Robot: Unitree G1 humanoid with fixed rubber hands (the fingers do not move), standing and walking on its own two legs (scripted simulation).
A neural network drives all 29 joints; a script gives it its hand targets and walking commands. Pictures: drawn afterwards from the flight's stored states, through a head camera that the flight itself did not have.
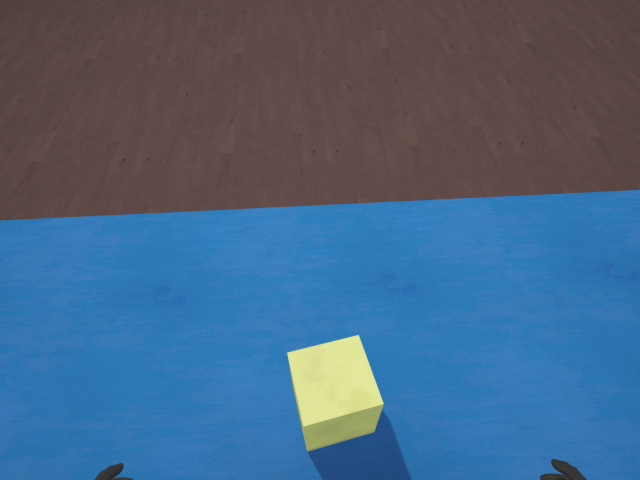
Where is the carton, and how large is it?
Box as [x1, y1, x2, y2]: [287, 335, 383, 451]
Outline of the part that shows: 358,335 287,353 294,393 307,451 374,431 383,403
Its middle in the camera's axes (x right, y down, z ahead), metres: +0.04 +0.44 +1.12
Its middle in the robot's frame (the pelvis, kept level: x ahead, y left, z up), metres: +0.46 -0.01 -0.66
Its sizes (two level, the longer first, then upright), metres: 0.210 0.200 0.250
